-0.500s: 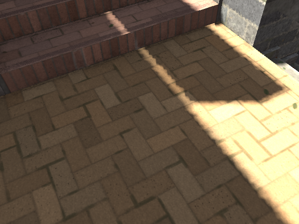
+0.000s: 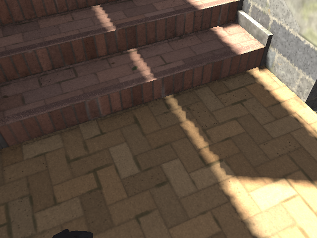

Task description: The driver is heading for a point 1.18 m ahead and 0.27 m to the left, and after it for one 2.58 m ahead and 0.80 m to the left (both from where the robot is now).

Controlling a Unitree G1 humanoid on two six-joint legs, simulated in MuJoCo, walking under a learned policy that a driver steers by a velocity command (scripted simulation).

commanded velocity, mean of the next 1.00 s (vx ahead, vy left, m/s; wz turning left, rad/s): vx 1.00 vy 0.00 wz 0.59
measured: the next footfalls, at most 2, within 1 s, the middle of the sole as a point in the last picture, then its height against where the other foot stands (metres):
right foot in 0.22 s outside the picture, level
left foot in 0.68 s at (110, 195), level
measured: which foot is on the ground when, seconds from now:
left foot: down 0.00-0.24, up 0.26-0.66, down 0.68-1.00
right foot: up 0.00-0.20, down 0.22-0.68, up 0.70-1.00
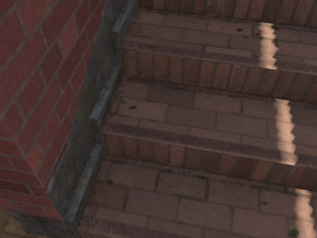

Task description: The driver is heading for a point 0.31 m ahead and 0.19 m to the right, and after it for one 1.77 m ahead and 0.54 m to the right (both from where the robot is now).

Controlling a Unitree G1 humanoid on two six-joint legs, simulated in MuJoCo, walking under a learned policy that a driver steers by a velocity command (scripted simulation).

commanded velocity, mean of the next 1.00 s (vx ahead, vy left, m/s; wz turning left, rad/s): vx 0.37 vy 0.00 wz -0.61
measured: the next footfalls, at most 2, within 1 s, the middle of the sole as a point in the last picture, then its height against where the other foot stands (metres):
right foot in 0.12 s outside the picture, level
left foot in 0.44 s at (159, 201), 0.15 m higher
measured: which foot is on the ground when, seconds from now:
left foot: down 0.00-0.08, up 0.10-0.42, down 0.44-0.94, up 0.96-1.00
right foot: up 0.00-0.10, down 0.12-0.44, up 0.46-0.92, down 0.94-1.00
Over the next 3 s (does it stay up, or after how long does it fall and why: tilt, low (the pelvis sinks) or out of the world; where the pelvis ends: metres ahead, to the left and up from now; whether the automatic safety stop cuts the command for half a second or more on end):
stays up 0.88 -0.42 0.30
